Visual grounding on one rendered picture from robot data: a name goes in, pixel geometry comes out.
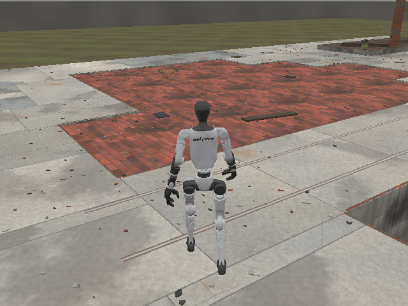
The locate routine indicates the left robot hand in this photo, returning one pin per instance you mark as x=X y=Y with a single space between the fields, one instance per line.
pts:
x=167 y=194

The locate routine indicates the right robot upper arm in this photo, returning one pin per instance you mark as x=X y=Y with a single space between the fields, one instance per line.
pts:
x=226 y=144

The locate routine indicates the robot left forearm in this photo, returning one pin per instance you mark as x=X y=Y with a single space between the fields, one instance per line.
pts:
x=173 y=174

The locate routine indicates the robot head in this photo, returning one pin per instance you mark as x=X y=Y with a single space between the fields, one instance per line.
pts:
x=202 y=110

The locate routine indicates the left robot upper arm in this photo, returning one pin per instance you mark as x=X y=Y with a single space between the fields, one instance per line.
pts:
x=180 y=146

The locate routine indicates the right robot hand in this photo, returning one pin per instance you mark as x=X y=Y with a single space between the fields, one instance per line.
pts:
x=233 y=174

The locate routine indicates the robot right forearm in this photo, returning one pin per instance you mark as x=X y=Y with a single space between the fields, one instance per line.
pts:
x=231 y=164

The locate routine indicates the humanoid robot torso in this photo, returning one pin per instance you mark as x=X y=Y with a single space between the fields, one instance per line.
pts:
x=203 y=152

